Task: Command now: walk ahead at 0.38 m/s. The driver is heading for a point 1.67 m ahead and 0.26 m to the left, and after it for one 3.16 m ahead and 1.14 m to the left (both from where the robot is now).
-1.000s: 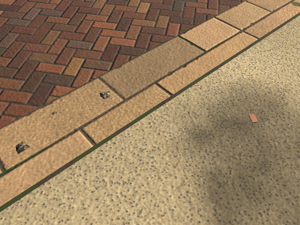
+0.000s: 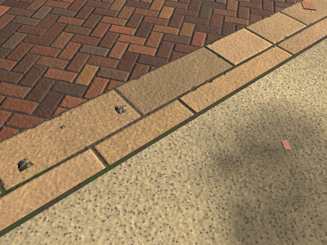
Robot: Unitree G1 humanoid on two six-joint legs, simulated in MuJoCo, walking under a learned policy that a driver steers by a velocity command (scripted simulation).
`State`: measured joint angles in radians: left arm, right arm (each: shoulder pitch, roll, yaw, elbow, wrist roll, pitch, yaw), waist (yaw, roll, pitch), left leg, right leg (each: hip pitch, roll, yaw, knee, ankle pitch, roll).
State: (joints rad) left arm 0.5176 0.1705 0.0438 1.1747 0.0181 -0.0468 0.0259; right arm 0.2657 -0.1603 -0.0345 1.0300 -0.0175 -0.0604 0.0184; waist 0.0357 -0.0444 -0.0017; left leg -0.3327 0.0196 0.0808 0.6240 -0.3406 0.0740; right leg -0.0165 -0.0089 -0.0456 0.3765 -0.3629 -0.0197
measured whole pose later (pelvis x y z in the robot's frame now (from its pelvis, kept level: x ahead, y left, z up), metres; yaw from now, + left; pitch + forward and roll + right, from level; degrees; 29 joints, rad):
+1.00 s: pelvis +0.53 +0.02 +0.00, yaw +0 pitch +0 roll -1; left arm 0.46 0.14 0.02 1.09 0.02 -0.10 0.02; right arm 0.03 -0.16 -0.03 0.91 -0.02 -0.06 0.01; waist 0.07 0.03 0.08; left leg -0.52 0.02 0.08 0.56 -0.02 0.07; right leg 0.08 0.07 -0.09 0.28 -0.36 -0.06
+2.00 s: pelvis +0.65 +0.01 +0.01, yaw +0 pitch -1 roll +0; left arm 0.34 0.11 -0.01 1.14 0.01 -0.03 0.04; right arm 0.32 -0.12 0.00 1.15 -0.01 -0.02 -0.03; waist -0.01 0.00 0.02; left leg -0.20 -0.01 0.08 0.38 -0.16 0.04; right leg -0.10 0.02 -0.03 0.38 -0.26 -0.03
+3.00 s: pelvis +0.87 +0.06 +0.01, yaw +0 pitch +1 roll +0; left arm 0.10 0.19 0.05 0.95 0.03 -0.04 -0.04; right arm 0.52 -0.12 -0.02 1.11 -0.02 -0.10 -0.01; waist -0.04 -0.03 0.03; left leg 0.07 -0.06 0.09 0.19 -0.28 0.07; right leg -0.63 -0.07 -0.07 0.83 -0.10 -0.05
